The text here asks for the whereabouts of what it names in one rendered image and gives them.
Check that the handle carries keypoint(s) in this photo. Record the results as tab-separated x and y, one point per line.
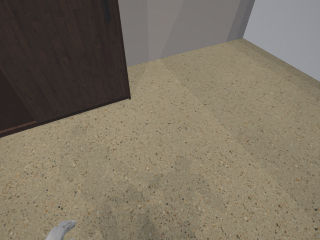
107	10

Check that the left robot hand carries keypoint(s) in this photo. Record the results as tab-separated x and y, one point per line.
58	233

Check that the wardrobe door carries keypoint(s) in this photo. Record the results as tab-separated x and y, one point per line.
13	112
61	56

